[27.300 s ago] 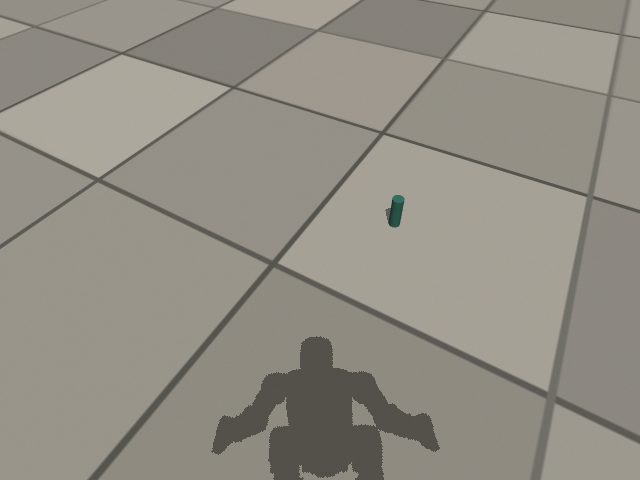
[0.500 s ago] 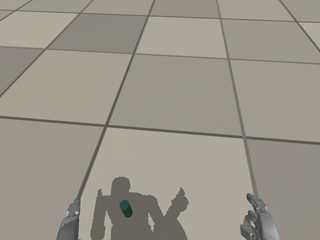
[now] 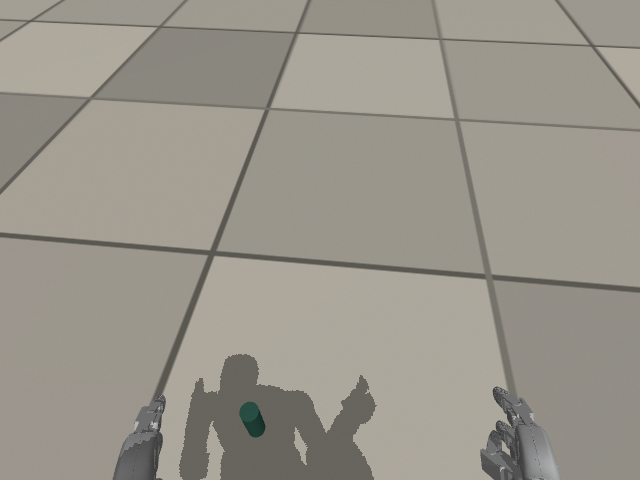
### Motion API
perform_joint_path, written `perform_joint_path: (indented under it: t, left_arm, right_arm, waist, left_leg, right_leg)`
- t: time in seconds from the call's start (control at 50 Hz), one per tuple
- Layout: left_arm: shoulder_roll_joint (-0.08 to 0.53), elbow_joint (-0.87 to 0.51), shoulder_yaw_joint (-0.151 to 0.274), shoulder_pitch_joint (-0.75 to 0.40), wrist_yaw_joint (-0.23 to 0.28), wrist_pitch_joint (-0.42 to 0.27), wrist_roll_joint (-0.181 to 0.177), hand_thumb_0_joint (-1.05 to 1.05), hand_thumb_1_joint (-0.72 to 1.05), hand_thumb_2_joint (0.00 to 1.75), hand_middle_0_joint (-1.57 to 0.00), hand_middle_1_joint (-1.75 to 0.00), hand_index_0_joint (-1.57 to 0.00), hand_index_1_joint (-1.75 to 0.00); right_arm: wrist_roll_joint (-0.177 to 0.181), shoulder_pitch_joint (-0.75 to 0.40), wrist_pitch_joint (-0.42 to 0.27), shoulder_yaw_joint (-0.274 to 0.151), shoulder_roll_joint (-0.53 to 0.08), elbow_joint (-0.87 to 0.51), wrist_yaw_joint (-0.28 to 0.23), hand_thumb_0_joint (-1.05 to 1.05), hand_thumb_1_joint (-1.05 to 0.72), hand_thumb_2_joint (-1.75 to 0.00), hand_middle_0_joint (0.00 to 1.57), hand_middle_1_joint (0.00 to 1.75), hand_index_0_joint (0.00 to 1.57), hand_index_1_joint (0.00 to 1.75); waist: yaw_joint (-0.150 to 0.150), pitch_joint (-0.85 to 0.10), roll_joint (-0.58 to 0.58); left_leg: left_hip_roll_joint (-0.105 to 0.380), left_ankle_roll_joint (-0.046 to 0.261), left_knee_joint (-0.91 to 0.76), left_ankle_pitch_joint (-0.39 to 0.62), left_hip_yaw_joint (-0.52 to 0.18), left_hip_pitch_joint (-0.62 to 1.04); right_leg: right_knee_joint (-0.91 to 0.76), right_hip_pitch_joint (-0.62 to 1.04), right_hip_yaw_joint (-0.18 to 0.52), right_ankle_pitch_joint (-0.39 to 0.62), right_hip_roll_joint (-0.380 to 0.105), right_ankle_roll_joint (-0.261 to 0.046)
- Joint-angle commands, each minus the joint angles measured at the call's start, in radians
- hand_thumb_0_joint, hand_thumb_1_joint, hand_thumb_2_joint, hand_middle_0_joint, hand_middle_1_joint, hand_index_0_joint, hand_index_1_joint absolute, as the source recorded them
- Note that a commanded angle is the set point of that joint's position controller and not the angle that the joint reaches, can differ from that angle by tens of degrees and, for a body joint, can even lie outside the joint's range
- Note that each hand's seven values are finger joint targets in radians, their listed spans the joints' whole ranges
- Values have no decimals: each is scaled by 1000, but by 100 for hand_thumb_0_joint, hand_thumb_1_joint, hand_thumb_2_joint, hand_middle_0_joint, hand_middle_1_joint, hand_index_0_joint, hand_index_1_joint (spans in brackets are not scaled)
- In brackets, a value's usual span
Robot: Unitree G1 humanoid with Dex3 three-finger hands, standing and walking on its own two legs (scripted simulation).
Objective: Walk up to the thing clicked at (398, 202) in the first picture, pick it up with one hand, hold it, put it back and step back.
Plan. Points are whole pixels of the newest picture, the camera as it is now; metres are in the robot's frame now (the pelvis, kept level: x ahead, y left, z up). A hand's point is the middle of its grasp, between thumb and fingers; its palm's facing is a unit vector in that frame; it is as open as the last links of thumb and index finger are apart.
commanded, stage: stand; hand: left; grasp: from the side
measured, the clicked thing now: (253, 420) +0.39 +0.21 -0.65
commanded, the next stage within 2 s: none
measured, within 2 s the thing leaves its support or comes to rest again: neither
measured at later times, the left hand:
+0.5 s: hand out of the picture +0.09 +0.24 -0.11, palm faces -0.01 -0.94 -0.34, open 7.8 cm
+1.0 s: hand out of the picture +0.02 +0.25 -0.10, palm faces +0.00 -0.94 -0.35, open 7.4 cm
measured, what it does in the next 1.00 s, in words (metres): rises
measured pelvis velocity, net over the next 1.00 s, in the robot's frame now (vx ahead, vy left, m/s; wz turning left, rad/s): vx -0.02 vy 0.00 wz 0.01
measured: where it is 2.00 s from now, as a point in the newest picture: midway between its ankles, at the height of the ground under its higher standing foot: outside the picture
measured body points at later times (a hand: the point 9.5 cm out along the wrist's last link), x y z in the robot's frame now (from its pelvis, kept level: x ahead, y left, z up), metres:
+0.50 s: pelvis -0.01 +0.00 +0.03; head +0.00 +0.01 +0.48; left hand +0.09 +0.29 -0.09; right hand +0.09 -0.29 -0.09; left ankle +0.01 +0.13 -0.69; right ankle +0.00 -0.13 -0.69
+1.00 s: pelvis -0.02 +0.00 +0.05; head -0.02 -0.01 +0.50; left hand +0.02 +0.30 -0.08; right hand +0.04 -0.28 -0.09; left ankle +0.01 +0.13 -0.69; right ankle +0.00 -0.13 -0.69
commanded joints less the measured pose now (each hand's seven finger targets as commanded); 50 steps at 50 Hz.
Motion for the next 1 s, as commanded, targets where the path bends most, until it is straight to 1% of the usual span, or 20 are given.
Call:
perform_joint_path:
  t: [0.0,0.04,0.08,0.12,0.16,0.18,0.2,0.22,0.24,0.28,0.38,0.42,0.5,0.54,0.6,0.64,0.7,0.78,0.88,0.98]
  left_arm:
    - [100,-187,52,-33,15,-50,13,0,-2,60,-20,-30,-20,-30]
    - [84,-160,37,-18,13,-47,12,0,14,76,-20,-30,-20,-30]
    - [100,-183,51,-35,15,-49,11,0,30,90,-20,-30,-20,-30]
    - [112,-193,57,-40,14,-51,11,0,46,90,-20,-30,-20,-30]
    - [89,-167,44,-16,14,-48,11,0,62,90,-20,-30,-20,-30]
    - [226,184,91,-195,-35,-171,103,0,70,90,-20,-30,-20,-30]
    - [243,264,100,-160,-60,-218,115,0,78,90,-20,-30,-20,-30]
    - [264,297,92,-153,-77,-252,108,0,86,90,-20,-30,-20,-30]
    - [270,345,85,-162,-87,-273,94,0,90,90,-20,-30,-20,-30]
    - [261,423,79,-211,-102,-290,74,0,90,90,-20,-30,-20,-30]
    - [263,607,72,-253,-102,-303,59,0,90,90,-20,-30,-20,-30]
    - [266,672,70,-250,-101,-310,57,0,90,90,-20,-30,-20,-30]
    - [285,772,65,-267,-97,-315,48,0,90,90,-20,-30,-20,-30]
    - [285,824,61,-269,-94,-309,43,0,90,90,-20,-30,-20,-30]
    - [297,892,56,-276,-96,-304,42,0,90,90,-20,-30,-20,-30]
    - [305,929,54,-282,-97,-300,42,0,90,90,-20,-30,-20,-30]
    - [307,978,47,-292,-101,-300,38,0,90,90,-20,-30,-20,-30]
    - [316,1031,43,-293,-103,-300,41,0,90,90,-20,-30,-20,-30]
    - [322,1064,41,-307,-103,-305,41,0,90,90,-20,-30,-20,-30]
    - [329,1083,40,-324,-105,-302,39,0,90,90,-20,-30,-20,-30]
  right_arm:
    - [-3,-59,-58,-47,-122,-152,-14,0,-90,-90,20,30,20,30]
    - [-4,-57,-59,-46,-122,-152,-15,0,-90,-90,20,30,20,30]
    - [-2,-62,-60,-46,-122,-157,-14,0,-90,-90,20,30,20,30]
    - [-3,-60,-58,-46,-123,-159,-16,0,-90,-90,20,30,20,30]
    - [-3,-61,-61,-44,-119,-156,-15,0,-90,-90,20,30,20,30]
    - [-116,-114,10,-90,-273,54,45,0,-90,-90,20,30,20,30]
    - [-123,-97,39,-100,-264,99,81,0,-90,-90,20,30,20,30]
    - [-113,-99,55,-106,-267,100,97,0,-90,-90,20,30,20,30]
    - [-93,-95,59,-104,-261,110,113,0,-90,-90,20,30,20,30]
    - [-67,-96,63,-102,-245,142,143,0,-90,-90,20,30,20,30]
    - [-64,-119,72,-108,-264,229,163,0,-90,-90,20,30,20,30]
    - [-62,-132,77,-107,-266,259,166,0,-90,-90,20,30,20,30]
    - [-51,-104,84,-100,-275,325,162,0,-90,-90,20,30,20,30]
    - [-48,-115,89,-96,-284,356,161,0,-90,-90,20,30,20,30]
    - [-45,-118,98,-91,-298,400,160,0,-90,-90,20,30,20,30]
    - [-42,-126,101,-90,-308,426,160,0,-90,-90,20,30,20,30]
    - [-38,-124,103,-84,-312,462,161,0,-90,-90,20,30,20,30]
    - [-34,-137,108,-85,-318,495,163,0,-90,-90,20,30,20,30]
    - [-33,-140,110,-83,-312,526,166,0,-90,-90,20,30,20,30]
    - [-32,-146,113,-76,-310,543,169,0,-90,-90,20,30,20,30]
  waist:
    - [4,-112,28]
    - [-4,-89,-2]
    - [6,-102,14]
    - [3,-124,11]
    - [6,-100,-3]
    - [38,44,-64]
    - [46,-17,-109]
    - [30,-11,-102]
    - [31,-46,-75]
    - [34,-21,-71]
    - [43,12,9]
    - [51,18,11]
    - [34,31,-2]
    - [39,51,9]
    - [35,92,1]
    - [34,100,8]
    - [31,118,8]
    - [36,146,-20]
    - [33,131,-37]
    - [32,155,-39]
  left_leg:
    - [-36,14,-163,234,22,89]
    - [-37,18,-155,241,22,76]
    - [-38,17,-160,226,23,77]
    - [-40,18,-154,229,26,84]
    - [-39,18,-153,221,26,72]
    - [0,61,-203,342,-45,102]
    - [-2,81,-178,342,-9,130]
    - [-9,90,-180,328,-22,140]
    - [-10,91,-192,327,-24,181]
    - [-22,83,-237,235,-18,208]
    - [15,84,-372,221,-75,238]
    - [21,80,-387,258,-79,257]
    - [19,68,-430,365,-66,324]
    - [31,65,-474,370,-77,341]
    - [38,55,-542,297,-83,346]
    - [42,52,-586,242,-91,358]
    - [43,48,-625,232,-89,369]
    - [43,41,-655,173,-93,377]
    - [41,38,-648,218,-80,408]
    - [40,35,-659,182,-78,392]
  right_leg:
    - [-126,50,-18,196,36,-22]
    - [-132,41,-19,209,35,-19]
    - [-132,43,-18,193,34,-20]
    - [-139,53,-15,199,33,-18]
    - [-136,47,-16,190,33,-17]
    - [-157,139,69,225,-49,-70]
    - [-179,176,102,271,-69,-90]
    - [-195,167,131,289,-75,-108]
    - [-194,204,139,307,-84,-107]
    - [-236,180,146,216,-92,-96]
    - [-266,234,87,194,-65,-61]
    - [-298,274,88,225,-73,-58]
    - [-359,329,99,338,-90,-49]
    - [-388,351,92,326,-90,-45]
    - [-451,374,94,264,-92,-38]
    - [-476,383,89,239,-89,-36]
    - [-506,411,95,255,-97,-33]
    - [-542,396,93,184,-94,-27]
    - [-580,399,107,195,-107,-25]
    - [-598,385,109,140,-107,-22]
